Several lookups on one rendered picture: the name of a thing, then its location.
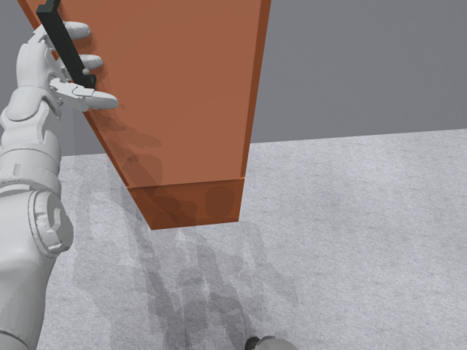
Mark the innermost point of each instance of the left robot forearm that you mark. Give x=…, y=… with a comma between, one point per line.
x=30, y=151

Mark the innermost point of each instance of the cupboard door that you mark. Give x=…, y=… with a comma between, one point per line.
x=181, y=71

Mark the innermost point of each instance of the handle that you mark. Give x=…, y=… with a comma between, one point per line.
x=56, y=30

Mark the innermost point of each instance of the right robot shin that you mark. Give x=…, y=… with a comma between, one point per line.
x=265, y=338

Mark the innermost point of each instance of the left robot hand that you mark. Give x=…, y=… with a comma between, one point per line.
x=36, y=67

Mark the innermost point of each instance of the robot left upper arm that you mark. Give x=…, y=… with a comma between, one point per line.
x=34, y=230

